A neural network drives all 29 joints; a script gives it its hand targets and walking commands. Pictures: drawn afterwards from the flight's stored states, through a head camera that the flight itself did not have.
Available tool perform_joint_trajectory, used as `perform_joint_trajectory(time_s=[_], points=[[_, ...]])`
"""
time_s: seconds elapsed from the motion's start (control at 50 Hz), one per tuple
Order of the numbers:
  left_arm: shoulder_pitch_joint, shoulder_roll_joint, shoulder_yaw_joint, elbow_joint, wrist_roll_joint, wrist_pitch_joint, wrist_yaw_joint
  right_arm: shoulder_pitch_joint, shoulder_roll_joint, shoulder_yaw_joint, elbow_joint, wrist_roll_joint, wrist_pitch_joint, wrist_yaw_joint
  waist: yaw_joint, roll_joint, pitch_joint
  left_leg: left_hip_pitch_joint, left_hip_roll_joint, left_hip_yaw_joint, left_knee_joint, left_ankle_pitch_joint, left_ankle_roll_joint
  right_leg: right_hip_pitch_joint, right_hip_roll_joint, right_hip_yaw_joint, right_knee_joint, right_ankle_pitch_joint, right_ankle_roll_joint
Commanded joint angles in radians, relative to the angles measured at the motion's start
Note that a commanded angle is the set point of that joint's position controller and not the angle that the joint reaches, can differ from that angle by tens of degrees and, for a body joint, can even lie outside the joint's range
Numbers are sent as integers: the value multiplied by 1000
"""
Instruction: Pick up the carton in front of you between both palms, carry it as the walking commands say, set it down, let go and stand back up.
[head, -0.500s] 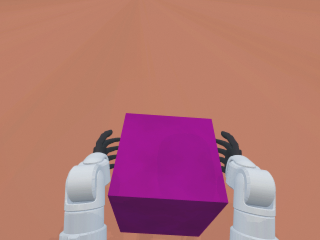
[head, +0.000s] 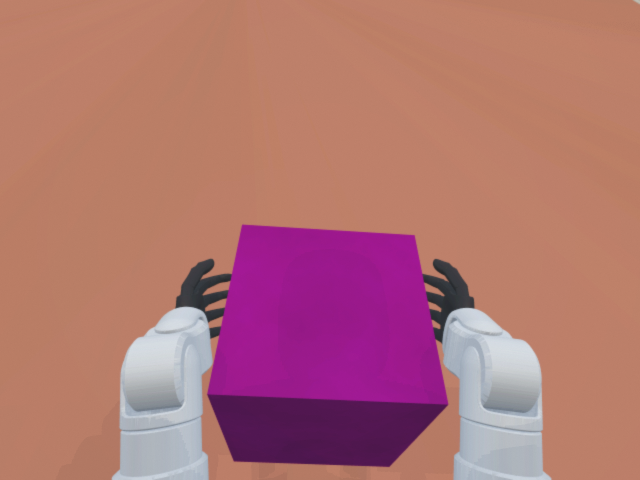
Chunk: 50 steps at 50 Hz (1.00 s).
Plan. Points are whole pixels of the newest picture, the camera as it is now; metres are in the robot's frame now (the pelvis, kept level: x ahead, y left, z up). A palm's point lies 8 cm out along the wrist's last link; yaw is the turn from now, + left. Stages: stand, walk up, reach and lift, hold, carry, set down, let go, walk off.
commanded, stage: carry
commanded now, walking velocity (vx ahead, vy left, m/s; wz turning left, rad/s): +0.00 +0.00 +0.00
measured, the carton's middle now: (320, 353) +0.27 +0.01 +0.00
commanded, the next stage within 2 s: hold in 1.78 s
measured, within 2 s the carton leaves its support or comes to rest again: neither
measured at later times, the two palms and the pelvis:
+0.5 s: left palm (219, 285) +0.31 +0.13 +0.08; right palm (468, 292) +0.31 -0.17 +0.09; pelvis +0.05 -0.02 -0.01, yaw -1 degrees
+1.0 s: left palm (220, 326) +0.27 +0.13 +0.06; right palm (477, 335) +0.27 -0.17 +0.07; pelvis +0.00 -0.02 +0.00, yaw -1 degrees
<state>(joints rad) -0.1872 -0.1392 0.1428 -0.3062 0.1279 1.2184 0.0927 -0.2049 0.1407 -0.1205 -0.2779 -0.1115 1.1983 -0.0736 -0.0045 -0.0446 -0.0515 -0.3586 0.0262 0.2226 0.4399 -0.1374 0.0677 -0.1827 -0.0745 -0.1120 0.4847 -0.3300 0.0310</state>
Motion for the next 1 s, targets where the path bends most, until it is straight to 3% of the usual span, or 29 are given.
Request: perform_joint_trajectory(time_s=[0.0,0.04,0.08,0.14,0.32,0.4,0.48,0.68,0.84,0.98], points=[[-548,-926,-780,-129,-448,-15,-265,-439,963,716,-68,400,-11,246,3,100,-400,330,177,-137,8,417,-14,51,-78,47,-67,260,0],[-521,-894,-768,-122,-447,-6,-264,-420,932,715,-77,396,-3,238,2,54,-392,311,164,-136,63,531,-17,60,-85,38,-10,407,4],[-466,-867,-752,-85,-435,5,-264,-383,901,708,-57,382,8,232,7,46,-397,309,161,-134,110,632,-11,51,-84,38,17,505,3],[-422,-856,-735,-24,-417,11,-267,-358,885,703,-13,368,19,231,10,40,-387,301,157,-125,143,710,-9,22,-76,34,37,568,6],[-484,-877,-739,-52,-434,0,-270,-427,909,720,-41,391,12,232,10,15,-341,236,129,-104,146,513,-35,64,-88,47,22,688,-5],[-473,-870,-738,-52,-430,3,-269,-414,902,717,-37,387,14,232,11,23,-344,243,137,-110,154,498,-30,56,-87,49,21,647,-12],[-488,-869,-742,-62,-433,4,-271,-419,905,716,-39,386,13,233,10,16,-327,212,136,-110,156,371,-31,59,-96,53,14,625,-25],[-483,-866,-745,0,-409,-10,-274,-417,897,717,16,372,3,242,6,40,-269,208,152,-129,95,287,-30,-4,-78,63,-28,363,-40],[-506,-872,-726,88,-354,-113,-279,-442,894,694,98,321,-96,251,4,42,-227,187,154,-143,40,153,-33,-49,-74,82,-71,200,-52],[-481,-839,-672,161,-289,-213,-275,-419,853,644,165,260,-194,252,6,44,-240,187,154,-147,22,113,-36,-65,-70,88,-80,146,-61]])
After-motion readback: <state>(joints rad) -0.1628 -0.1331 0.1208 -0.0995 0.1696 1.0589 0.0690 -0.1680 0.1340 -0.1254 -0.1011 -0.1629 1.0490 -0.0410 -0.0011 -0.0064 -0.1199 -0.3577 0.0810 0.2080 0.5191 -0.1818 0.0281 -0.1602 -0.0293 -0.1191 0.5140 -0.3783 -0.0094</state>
